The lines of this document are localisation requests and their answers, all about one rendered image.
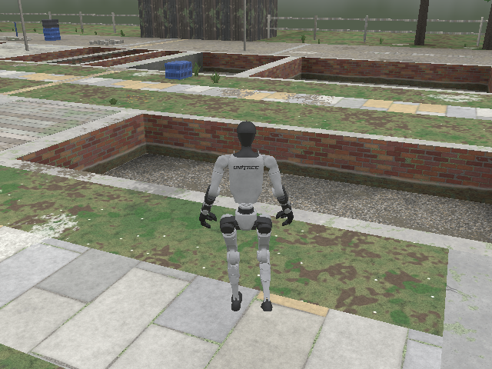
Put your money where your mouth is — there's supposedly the robot right hand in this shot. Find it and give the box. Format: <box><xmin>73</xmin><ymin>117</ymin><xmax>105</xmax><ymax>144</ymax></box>
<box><xmin>276</xmin><ymin>211</ymin><xmax>294</xmax><ymax>226</ymax></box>

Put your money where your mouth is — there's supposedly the robot left hand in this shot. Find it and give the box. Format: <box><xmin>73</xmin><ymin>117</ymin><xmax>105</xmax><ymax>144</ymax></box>
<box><xmin>199</xmin><ymin>212</ymin><xmax>217</xmax><ymax>228</ymax></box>

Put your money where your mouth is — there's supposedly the left robot forearm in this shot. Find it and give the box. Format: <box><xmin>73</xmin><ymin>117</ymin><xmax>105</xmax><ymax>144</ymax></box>
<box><xmin>201</xmin><ymin>185</ymin><xmax>216</xmax><ymax>215</ymax></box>

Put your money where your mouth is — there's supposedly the robot shin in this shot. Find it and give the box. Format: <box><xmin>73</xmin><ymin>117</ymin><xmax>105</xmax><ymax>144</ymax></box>
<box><xmin>259</xmin><ymin>250</ymin><xmax>271</xmax><ymax>302</ymax></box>
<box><xmin>227</xmin><ymin>251</ymin><xmax>240</xmax><ymax>301</ymax></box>

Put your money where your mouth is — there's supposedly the right robot forearm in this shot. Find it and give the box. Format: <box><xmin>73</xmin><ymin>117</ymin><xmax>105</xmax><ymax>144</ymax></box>
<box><xmin>277</xmin><ymin>185</ymin><xmax>292</xmax><ymax>214</ymax></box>

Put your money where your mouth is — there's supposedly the right robot upper arm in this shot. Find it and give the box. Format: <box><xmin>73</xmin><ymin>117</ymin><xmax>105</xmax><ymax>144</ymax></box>
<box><xmin>262</xmin><ymin>155</ymin><xmax>284</xmax><ymax>198</ymax></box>

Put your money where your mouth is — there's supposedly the right robot shin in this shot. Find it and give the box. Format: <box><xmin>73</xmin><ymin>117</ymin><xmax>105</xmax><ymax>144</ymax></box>
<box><xmin>259</xmin><ymin>250</ymin><xmax>271</xmax><ymax>302</ymax></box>

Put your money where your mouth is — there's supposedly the left robot upper arm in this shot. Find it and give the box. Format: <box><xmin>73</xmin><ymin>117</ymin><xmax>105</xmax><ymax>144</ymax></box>
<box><xmin>208</xmin><ymin>155</ymin><xmax>230</xmax><ymax>197</ymax></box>

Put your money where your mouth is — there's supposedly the left robot shin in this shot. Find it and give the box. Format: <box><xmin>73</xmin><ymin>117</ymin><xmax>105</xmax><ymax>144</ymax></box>
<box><xmin>227</xmin><ymin>251</ymin><xmax>240</xmax><ymax>301</ymax></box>

